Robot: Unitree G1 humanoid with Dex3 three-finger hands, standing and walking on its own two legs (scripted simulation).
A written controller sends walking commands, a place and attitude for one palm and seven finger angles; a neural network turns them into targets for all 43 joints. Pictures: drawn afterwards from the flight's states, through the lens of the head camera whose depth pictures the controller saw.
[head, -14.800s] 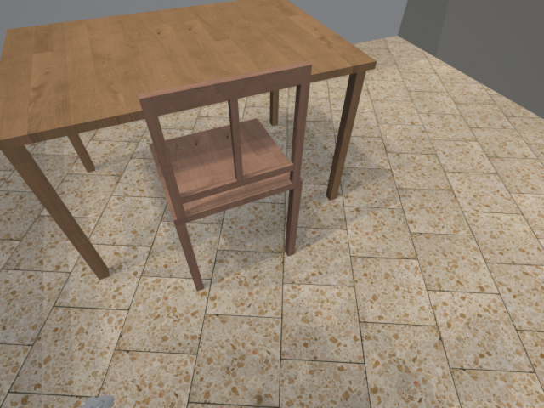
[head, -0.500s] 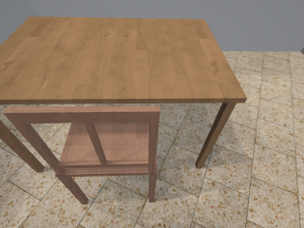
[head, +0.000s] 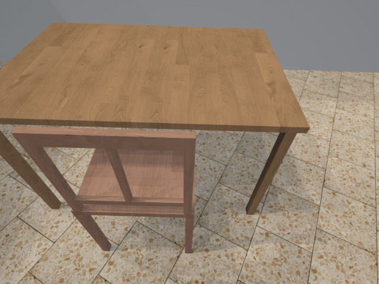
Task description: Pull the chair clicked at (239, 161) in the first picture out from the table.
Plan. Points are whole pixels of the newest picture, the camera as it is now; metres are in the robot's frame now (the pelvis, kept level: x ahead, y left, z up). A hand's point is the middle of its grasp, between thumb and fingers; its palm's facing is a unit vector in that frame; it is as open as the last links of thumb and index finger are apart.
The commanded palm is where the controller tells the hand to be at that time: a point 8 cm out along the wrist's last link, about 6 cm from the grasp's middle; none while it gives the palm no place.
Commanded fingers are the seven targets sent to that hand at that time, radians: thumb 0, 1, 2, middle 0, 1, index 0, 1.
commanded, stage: come to a stop and stand still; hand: left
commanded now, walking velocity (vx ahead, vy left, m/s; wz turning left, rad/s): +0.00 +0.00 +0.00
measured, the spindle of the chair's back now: (121, 176) +0.41 +0.23 -0.09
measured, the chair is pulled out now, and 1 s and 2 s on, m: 0.00 0.00 0.00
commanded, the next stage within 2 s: look again from close up in 0.60 s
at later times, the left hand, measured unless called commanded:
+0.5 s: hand out of the picture -0.01 +0.23 -0.17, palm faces +0.00 -0.97 -0.23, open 7.4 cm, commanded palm none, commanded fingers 0.00 0.90 0.90 -0.20 -0.30 -0.20 -0.30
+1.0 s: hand out of the picture -0.02 +0.20 -0.18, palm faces +0.00 -0.98 -0.18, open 7.4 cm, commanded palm none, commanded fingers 0.00 0.90 0.90 -0.20 -0.30 -0.20 -0.30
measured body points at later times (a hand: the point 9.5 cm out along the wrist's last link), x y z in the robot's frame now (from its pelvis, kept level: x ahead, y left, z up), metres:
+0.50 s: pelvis -0.03 +0.05 -0.01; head -0.03 +0.03 +0.44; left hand -0.01 +0.28 -0.15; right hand -0.04 -0.16 -0.17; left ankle -0.04 +0.15 -0.74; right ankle -0.01 -0.07 -0.74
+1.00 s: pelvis -0.01 +0.04 +0.00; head -0.01 +0.03 +0.45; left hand -0.02 +0.25 -0.16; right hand -0.01 -0.19 -0.16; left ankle -0.04 +0.15 -0.74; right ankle -0.01 -0.07 -0.74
